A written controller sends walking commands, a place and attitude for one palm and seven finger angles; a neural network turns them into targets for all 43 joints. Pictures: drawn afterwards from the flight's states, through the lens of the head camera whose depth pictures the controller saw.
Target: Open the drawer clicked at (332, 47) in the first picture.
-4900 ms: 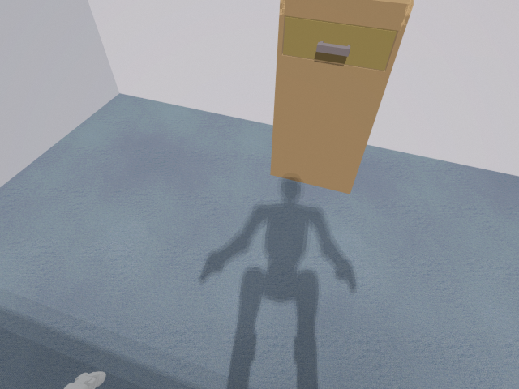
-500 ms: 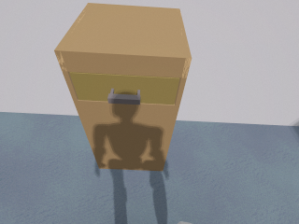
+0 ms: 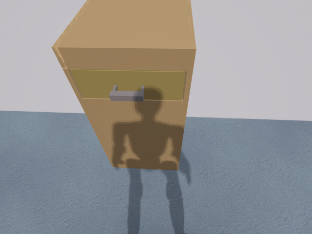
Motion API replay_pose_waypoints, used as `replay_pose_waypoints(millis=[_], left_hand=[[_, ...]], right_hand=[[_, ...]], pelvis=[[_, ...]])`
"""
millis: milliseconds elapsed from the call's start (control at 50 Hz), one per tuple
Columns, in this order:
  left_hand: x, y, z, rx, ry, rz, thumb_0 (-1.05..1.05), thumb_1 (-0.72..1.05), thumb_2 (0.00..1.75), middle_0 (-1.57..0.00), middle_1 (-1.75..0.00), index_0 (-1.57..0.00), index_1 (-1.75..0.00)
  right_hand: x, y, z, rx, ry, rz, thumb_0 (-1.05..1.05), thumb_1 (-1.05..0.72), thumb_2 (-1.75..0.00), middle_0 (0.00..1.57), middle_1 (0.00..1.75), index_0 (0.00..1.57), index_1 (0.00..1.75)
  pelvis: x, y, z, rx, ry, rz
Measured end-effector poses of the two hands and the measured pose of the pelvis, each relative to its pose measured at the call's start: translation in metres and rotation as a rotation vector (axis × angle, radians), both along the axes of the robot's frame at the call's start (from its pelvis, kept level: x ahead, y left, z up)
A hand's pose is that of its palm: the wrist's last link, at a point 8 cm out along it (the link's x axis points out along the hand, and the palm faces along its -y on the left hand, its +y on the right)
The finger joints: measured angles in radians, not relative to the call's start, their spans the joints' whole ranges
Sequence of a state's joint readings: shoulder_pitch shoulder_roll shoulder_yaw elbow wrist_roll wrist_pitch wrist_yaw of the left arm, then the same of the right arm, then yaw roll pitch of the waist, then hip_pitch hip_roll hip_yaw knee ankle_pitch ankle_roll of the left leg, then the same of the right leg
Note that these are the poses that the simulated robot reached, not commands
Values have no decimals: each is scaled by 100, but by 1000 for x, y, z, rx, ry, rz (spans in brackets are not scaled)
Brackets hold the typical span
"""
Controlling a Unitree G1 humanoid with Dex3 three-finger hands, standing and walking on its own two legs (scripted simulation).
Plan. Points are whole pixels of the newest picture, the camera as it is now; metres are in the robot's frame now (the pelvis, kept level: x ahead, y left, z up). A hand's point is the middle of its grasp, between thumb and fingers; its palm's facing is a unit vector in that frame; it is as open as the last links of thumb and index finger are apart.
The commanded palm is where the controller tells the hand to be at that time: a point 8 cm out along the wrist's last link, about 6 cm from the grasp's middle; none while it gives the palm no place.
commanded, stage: come to a stop and stand still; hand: left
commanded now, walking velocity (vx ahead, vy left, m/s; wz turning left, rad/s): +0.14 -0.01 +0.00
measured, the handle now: (128, 91) +0.57 +0.15 -0.01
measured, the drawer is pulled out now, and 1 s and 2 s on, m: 0.00 0.00 0.00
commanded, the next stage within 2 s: look again from close up in 1.54 s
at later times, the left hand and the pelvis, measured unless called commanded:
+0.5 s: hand out of the picture +0.00 +0.19 -0.17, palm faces -0.01 -0.98 -0.20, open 7.4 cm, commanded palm none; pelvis +0.00 +0.01 +0.00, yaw -2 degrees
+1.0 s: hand out of the picture -0.01 +0.15 -0.17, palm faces +0.05 -0.98 -0.20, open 7.3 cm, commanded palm none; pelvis -0.01 -0.02 +0.00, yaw +0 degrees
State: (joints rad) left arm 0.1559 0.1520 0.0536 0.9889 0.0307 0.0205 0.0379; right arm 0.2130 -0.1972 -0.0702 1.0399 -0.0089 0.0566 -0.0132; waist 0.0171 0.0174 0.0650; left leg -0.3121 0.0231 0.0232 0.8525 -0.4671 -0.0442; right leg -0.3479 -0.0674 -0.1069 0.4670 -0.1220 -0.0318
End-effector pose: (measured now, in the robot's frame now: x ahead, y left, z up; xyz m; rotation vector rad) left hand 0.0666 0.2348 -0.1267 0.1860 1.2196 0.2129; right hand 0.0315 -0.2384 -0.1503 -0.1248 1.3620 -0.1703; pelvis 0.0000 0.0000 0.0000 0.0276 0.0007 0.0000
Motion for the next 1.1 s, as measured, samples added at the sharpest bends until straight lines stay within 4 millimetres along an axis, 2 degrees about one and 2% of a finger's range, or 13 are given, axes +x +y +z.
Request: replay_pose_waypoints(millis=[80,140,220,320,400,540,660,760,920,1100], left_hand=[[-34,21,-13,-22,43,25,0,91,90,-20,-30,-21,-30],[-56,34,-22,-48,88,42,0,91,90,-20,-30,-21,-30],[-78,39,-18,-77,134,46,0,91,90,-19,-30,-20,-30],[-95,36,-17,-90,197,34,0,91,90,-19,-30,-20,-30],[-92,24,-16,-87,250,6,1,91,90,-19,-30,-20,-30],[-56,-6,-13,-41,194,-29,1,93,90,-19,-30,-20,-30],[-39,-17,-9,-23,124,-12,1,95,90,-20,-30,-21,-30],[-40,-24,-10,-30,109,3,1,96,90,-20,-30,-21,-30],[-65,-30,-11,-47,147,22,1,95,90,-20,-30,-21,-30],[-96,-37,-12,-85,210,37,0,92,90,-20,-30,-20,-30]], right_hand=[[3,7,10,-46,-74,25,0,-91,-90,20,30,20,30],[-10,19,18,-72,-94,23,0,-91,-90,20,30,20,30],[-33,38,27,-65,-53,20,0,-91,-90,20,30,20,30],[-55,56,24,-31,3,-9,0,-90,-90,20,30,20,30],[-74,62,17,0,59,-50,0,-90,-90,20,30,21,30],[-101,47,-2,59,173,-106,0,-90,-90,21,30,21,30],[-89,28,-4,52,171,-78,0,-90,-90,20,30,20,30],[-68,16,-2,33,117,-46,0,-91,-90,20,30,20,30],[-45,6,1,16,50,-7,0,-91,-90,20,30,20,30],[-55,9,4,12,66,3,0,-91,-90,20,30,20,30]], pelvis=[[-12,15,-4,-21,0,-7],[-18,26,-3,-31,-10,-11],[-15,33,7,-47,-8,-1],[-11,34,9,-30,4,-19],[-8,27,7,-17,8,-27],[-1,4,0,-23,3,-25],[5,-10,1,-30,-2,-3],[2,-18,2,-31,-11,-3],[-4,-20,4,-35,-20,-3],[-10,-15,6,-35,-20,-5]])
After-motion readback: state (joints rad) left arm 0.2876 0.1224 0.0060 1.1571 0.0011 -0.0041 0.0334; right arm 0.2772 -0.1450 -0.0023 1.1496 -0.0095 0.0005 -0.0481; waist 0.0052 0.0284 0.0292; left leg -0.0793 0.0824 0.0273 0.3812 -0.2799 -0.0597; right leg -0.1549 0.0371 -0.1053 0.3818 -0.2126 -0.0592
